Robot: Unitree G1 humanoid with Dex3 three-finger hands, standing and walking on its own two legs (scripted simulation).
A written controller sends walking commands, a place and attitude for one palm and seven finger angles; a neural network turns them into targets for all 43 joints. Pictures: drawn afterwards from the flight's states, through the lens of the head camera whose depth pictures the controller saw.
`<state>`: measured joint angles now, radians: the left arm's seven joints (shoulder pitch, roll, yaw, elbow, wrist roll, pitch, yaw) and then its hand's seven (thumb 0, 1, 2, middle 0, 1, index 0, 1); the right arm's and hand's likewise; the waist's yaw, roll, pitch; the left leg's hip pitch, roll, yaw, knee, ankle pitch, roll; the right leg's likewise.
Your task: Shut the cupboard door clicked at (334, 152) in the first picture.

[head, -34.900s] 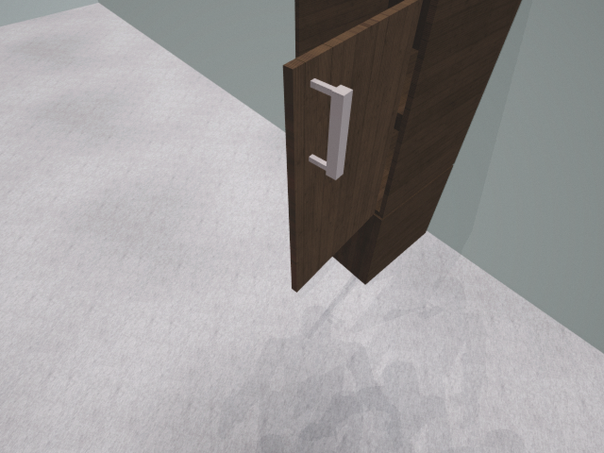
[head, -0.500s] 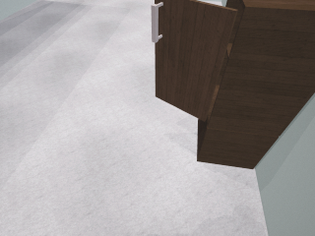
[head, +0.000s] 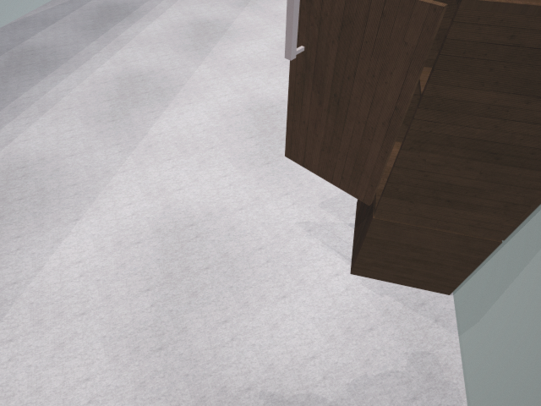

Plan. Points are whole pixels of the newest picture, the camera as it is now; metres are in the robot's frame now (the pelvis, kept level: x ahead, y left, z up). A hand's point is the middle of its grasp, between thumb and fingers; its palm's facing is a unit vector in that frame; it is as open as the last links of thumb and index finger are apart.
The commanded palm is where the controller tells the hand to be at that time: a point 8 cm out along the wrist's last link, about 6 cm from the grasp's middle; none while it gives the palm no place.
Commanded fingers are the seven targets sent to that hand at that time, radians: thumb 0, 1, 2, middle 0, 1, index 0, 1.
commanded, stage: walk to a spot facing it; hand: left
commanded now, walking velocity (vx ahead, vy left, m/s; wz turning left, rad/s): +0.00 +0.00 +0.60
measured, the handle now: (297, 24) +0.94 -0.04 +0.14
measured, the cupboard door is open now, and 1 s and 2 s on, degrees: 62 62 62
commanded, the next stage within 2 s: turn to face it in 1.70 s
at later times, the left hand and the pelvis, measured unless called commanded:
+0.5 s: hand out of the picture +0.02 +0.25 -0.16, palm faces +0.29 -0.91 -0.29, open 7.4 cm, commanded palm none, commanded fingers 0.00 0.90 0.90 -0.20 -0.30 -0.20 -0.30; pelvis -0.02 +0.01 +0.00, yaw +18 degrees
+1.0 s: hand out of the picture -0.11 +0.24 -0.19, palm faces +0.61 -0.75 -0.24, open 7.4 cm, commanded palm none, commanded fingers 0.00 0.90 0.90 -0.20 -0.30 -0.20 -0.30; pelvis +0.02 +0.06 -0.02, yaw +38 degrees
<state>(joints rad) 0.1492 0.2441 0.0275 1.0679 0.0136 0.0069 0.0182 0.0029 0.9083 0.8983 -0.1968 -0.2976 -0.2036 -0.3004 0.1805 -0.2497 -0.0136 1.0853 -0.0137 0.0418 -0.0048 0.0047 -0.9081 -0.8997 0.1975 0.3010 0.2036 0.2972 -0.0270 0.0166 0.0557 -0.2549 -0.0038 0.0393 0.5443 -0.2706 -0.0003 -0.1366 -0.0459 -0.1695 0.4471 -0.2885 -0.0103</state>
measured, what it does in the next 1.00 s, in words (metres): steps on the spot, turning left: right foot, then left foot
